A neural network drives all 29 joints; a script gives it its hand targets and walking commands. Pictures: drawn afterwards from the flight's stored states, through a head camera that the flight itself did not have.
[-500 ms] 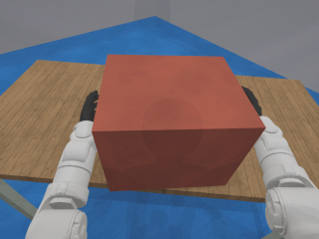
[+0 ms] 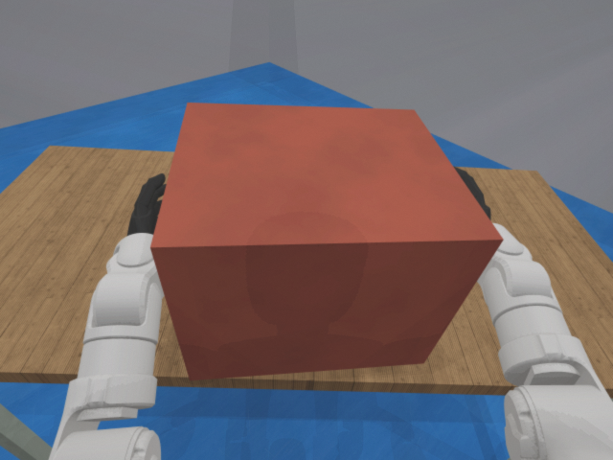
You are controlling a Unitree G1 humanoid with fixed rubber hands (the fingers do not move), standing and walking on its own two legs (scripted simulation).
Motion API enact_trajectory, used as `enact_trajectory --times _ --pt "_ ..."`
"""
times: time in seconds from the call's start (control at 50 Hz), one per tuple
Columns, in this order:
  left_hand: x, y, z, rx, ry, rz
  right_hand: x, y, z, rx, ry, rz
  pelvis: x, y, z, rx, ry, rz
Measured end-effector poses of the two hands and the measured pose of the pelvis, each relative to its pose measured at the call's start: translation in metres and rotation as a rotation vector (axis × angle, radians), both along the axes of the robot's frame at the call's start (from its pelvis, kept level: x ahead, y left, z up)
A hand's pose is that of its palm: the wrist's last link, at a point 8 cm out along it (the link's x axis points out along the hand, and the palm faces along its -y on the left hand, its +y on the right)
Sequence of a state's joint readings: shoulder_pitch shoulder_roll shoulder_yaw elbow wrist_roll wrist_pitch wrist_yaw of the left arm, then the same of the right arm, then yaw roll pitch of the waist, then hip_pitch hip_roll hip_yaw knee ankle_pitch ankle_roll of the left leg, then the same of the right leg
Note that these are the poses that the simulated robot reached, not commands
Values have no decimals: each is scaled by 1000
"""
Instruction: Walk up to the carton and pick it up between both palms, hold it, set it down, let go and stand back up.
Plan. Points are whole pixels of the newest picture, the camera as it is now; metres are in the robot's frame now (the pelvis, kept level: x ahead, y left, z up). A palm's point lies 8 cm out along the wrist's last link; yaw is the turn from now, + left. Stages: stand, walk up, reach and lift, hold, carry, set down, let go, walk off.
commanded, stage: reach and lift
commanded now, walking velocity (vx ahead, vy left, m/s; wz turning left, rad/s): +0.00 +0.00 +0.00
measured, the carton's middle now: (309, 236) +0.40 -0.01 +0.13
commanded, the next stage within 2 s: none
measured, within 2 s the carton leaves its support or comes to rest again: neither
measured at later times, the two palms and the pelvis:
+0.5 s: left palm (134, 208) +0.36 +0.19 +0.20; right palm (491, 207) +0.36 -0.22 +0.22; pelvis -0.02 +0.00 +0.00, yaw -1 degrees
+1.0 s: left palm (125, 190) +0.37 +0.20 +0.22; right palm (494, 187) +0.36 -0.21 +0.24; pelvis -0.01 +0.01 +0.00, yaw -1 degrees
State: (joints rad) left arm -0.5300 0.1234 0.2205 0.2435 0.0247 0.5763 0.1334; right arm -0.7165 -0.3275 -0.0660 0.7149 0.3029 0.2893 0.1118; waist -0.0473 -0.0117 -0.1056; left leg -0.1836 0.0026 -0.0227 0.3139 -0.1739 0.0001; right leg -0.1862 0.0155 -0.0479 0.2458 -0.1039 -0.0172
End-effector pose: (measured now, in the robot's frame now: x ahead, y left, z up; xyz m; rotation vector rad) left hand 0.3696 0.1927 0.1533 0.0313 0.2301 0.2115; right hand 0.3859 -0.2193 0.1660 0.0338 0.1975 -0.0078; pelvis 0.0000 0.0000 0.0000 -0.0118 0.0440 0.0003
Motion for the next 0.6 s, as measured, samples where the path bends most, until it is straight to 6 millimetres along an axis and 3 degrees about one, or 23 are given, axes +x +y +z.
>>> enact_trajectory --times 0.28,0.6 --pt "-7 -2 28 -23 5 -42 -19 -2 27 28 11 -52 -11 2 0 3 -19 -16" --pt "-6 4 55 -46 -8 -66 -26 4 58 17 7 -83 -19 2 0 7 -23 -18"
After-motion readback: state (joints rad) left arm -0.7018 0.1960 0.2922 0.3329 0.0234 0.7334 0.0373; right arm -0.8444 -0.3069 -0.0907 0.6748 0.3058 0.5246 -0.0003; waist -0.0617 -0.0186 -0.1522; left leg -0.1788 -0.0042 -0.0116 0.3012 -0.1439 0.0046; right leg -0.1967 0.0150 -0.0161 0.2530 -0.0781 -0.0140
